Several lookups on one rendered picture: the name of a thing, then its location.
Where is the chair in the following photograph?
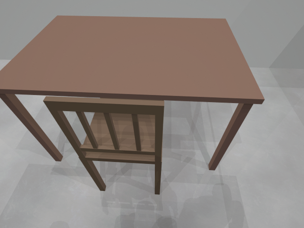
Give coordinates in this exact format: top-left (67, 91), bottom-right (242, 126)
top-left (43, 96), bottom-right (164, 195)

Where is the table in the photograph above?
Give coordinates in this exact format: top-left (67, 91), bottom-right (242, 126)
top-left (0, 15), bottom-right (265, 170)

